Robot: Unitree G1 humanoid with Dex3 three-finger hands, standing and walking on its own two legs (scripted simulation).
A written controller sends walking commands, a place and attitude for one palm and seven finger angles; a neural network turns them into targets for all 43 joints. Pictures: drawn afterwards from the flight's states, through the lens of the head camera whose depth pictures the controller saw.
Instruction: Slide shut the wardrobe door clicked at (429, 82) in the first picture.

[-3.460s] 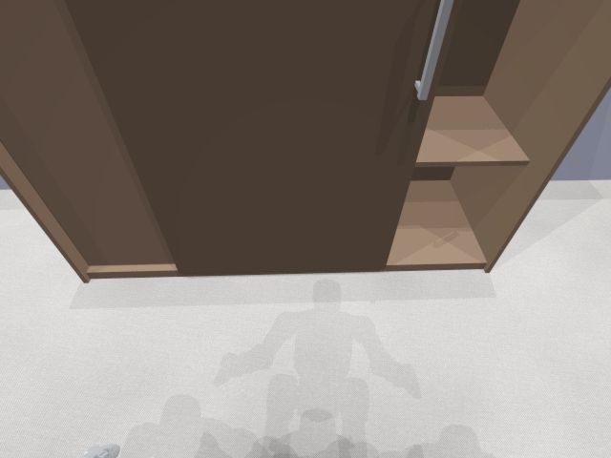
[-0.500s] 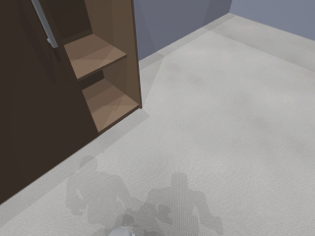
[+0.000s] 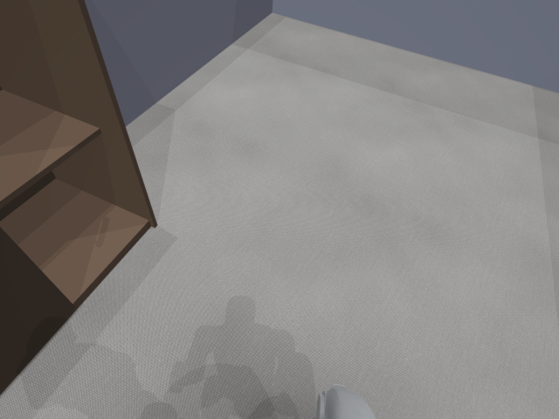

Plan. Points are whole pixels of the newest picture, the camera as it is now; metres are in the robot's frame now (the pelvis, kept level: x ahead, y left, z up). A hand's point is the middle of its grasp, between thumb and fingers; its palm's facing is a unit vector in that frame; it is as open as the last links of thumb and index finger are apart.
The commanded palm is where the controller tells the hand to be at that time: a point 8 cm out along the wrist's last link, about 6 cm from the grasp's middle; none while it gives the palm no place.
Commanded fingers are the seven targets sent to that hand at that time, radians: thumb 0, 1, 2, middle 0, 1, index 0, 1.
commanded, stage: walk to a spot facing it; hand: left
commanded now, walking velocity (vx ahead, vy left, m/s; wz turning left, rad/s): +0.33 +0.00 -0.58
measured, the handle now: out of the picture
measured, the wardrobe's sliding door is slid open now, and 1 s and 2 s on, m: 0.42 0.42 0.42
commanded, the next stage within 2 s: turn to face it in 0.48 s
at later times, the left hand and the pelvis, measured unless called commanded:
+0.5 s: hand (211, 314) +0.32 +0.13 -0.17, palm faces -0.18 -0.96 -0.23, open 7.2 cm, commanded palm none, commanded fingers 0.00 0.90 0.90 -0.20 -0.30 -0.20 -0.30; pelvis +0.22 -0.05 -0.01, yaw -14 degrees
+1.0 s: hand (224, 253) +0.47 +0.13 -0.18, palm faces -0.17 -0.97 -0.17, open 7.3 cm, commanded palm none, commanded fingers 0.00 0.90 0.90 -0.20 -0.30 -0.20 -0.30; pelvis +0.36 -0.03 +0.00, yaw -12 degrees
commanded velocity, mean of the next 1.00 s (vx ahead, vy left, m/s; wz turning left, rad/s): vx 0.16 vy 0.00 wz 0.01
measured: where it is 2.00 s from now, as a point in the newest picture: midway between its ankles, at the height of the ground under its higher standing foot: (279, 365)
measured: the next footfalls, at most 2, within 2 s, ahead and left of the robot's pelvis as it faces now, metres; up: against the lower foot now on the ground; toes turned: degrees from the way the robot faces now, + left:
right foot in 0.20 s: +0.24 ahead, -0.13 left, +0.00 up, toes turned -15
left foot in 0.68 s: +0.47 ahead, +0.04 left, +0.00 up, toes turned -11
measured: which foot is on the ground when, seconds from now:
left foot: down 0.00-0.20, up 0.22-0.66, down 0.68-1.00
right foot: up 0.00-0.18, down 0.20-0.68, up 0.70-1.00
